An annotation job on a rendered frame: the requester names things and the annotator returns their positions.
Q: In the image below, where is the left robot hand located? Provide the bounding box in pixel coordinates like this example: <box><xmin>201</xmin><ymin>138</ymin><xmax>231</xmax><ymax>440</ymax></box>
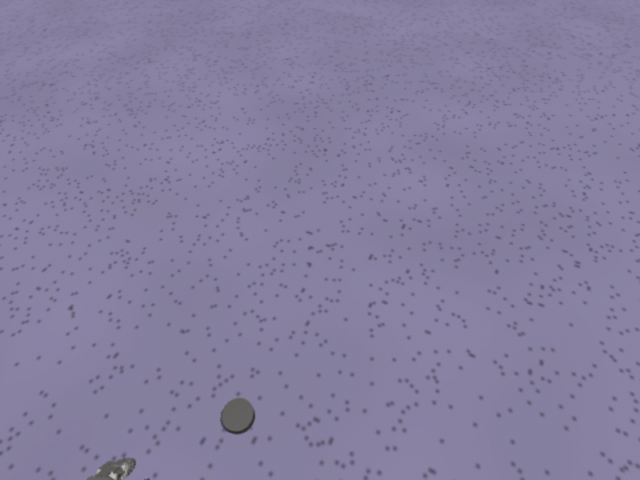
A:
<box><xmin>87</xmin><ymin>458</ymin><xmax>136</xmax><ymax>480</ymax></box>

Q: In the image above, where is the tin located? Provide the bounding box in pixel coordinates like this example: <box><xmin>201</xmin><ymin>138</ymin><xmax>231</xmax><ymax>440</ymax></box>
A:
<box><xmin>222</xmin><ymin>398</ymin><xmax>255</xmax><ymax>434</ymax></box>

